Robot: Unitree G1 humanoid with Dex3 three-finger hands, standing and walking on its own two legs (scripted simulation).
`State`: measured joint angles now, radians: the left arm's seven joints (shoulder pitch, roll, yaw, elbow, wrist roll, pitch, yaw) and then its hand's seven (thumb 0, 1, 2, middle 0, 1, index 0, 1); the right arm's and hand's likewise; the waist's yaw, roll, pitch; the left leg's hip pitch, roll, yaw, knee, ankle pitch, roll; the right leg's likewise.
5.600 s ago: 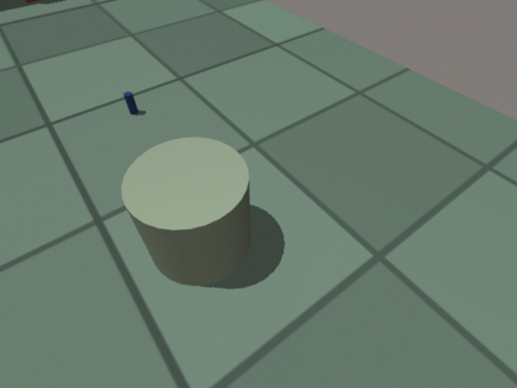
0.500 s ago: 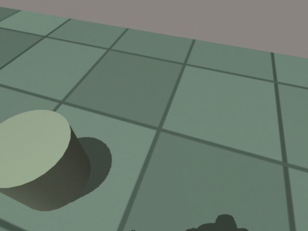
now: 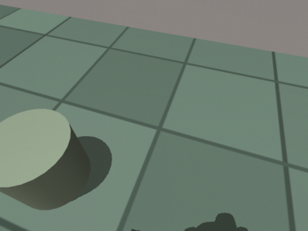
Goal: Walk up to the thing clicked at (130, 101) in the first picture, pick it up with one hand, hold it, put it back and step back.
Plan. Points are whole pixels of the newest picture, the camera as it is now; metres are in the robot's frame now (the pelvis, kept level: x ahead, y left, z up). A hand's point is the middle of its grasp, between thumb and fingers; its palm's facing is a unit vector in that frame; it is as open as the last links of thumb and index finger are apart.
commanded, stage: stand
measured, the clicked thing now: out of the picture +1.07 +1.69 -0.71
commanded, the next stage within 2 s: walk up in 0.28 s
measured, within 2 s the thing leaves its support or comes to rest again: neither
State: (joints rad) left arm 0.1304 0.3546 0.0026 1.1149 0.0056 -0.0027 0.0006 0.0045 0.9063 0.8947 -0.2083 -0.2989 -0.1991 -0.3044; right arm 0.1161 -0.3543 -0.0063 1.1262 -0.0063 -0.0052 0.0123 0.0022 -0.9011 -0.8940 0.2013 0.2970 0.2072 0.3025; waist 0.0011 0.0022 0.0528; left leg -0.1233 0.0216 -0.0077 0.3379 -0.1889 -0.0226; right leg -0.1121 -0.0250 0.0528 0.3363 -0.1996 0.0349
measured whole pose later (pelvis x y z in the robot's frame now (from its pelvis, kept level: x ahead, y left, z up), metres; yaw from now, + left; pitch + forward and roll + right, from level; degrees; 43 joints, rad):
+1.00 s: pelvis +0.21 -0.04 -0.02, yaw +2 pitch -2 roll -2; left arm 0.35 0.39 0.07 0.91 0.01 -0.07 -0.03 0.01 0.90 0.89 -0.21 -0.30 -0.20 -0.30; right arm 0.24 -0.40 -0.06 0.92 -0.03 0.00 0.09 0.01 -0.90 -0.89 0.20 0.30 0.21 0.30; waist 0.04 0.03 0.09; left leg -0.43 0.06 0.00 0.59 -0.16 0.03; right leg 0.07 0.02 -0.12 0.40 -0.43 -0.01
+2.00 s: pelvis +0.57 -0.02 -0.03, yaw +18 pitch -2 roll +0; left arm 0.35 0.42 0.07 0.82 0.01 0.00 -0.03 0.01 0.91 0.89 -0.21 -0.30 -0.20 -0.30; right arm 0.31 -0.41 -0.05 0.79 -0.02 -0.07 0.03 0.00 -0.90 -0.89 0.20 0.30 0.21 0.30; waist 0.04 -0.06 0.10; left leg -0.37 0.01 0.07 0.66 -0.26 0.04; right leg -0.25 -0.08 -0.13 0.92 -0.50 -0.03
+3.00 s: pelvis +0.59 -0.05 -0.02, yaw +30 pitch -2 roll +0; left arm 0.19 0.36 0.01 1.02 0.01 0.00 -0.01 0.01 0.91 0.89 -0.21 -0.30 -0.20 -0.30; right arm 0.18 -0.38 -0.01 1.00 -0.01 -0.01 0.01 0.00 -0.90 -0.89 0.20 0.30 0.21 0.30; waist 0.01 -0.01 0.07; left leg -0.25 -0.01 -0.03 0.60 -0.31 0.01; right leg -0.27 -0.05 -0.03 0.59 -0.28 0.02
